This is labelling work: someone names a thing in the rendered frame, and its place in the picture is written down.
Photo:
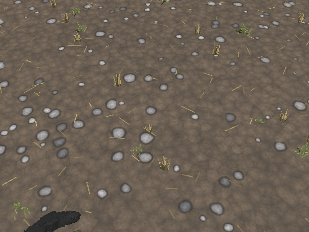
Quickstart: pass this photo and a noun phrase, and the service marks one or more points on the left robot hand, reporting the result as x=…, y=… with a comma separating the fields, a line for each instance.
x=52, y=221

